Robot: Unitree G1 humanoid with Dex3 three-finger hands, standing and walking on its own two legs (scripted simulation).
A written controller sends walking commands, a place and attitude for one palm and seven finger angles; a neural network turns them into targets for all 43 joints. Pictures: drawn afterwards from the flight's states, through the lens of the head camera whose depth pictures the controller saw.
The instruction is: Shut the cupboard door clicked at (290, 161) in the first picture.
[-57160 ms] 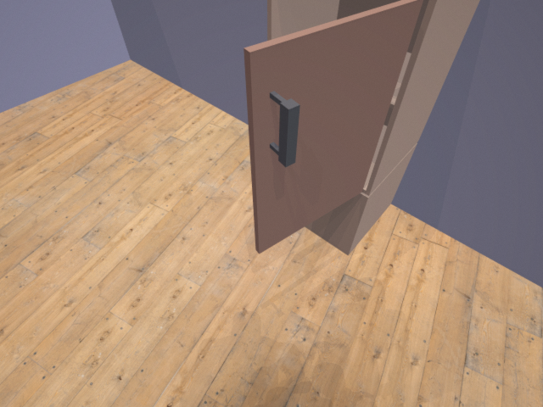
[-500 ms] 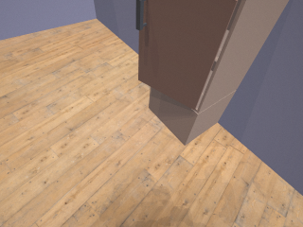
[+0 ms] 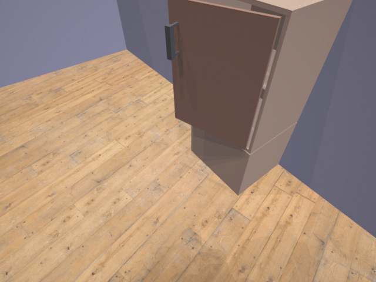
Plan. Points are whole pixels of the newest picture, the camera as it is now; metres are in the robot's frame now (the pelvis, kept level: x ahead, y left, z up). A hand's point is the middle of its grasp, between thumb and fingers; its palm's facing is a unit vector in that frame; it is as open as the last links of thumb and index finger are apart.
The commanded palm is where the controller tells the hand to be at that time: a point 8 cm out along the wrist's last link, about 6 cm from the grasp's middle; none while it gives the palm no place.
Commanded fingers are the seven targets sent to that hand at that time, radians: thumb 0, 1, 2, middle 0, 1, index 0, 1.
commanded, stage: let the arm hang, fingers relaxed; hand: left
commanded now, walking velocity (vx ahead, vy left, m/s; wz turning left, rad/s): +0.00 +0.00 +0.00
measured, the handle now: (173, 41) +0.96 +0.11 +0.09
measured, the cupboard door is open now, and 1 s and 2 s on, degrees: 17 17 17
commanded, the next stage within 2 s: look to check the result in 0.24 s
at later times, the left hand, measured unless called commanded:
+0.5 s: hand out of the picture +0.00 +0.17 -0.17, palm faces +0.03 -0.98 -0.22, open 7.4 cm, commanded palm none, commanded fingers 0.00 0.90 0.90 -0.20 -0.30 -0.20 -0.30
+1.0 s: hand out of the picture +0.03 +0.16 -0.17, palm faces +0.02 -0.97 -0.22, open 7.4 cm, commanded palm none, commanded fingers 0.00 0.90 0.90 -0.20 -0.30 -0.20 -0.30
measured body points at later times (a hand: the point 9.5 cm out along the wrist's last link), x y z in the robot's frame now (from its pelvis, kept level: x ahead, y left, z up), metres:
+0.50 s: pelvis +0.02 -0.01 +0.00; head +0.02 -0.02 +0.45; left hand +0.00 +0.22 -0.15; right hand +0.02 -0.24 -0.16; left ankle +0.04 +0.11 -0.74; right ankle -0.01 -0.10 -0.74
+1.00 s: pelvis +0.03 -0.02 +0.00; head +0.03 -0.03 +0.45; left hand +0.03 +0.21 -0.15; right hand +0.04 -0.26 -0.16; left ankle +0.04 +0.11 -0.74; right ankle -0.01 -0.10 -0.74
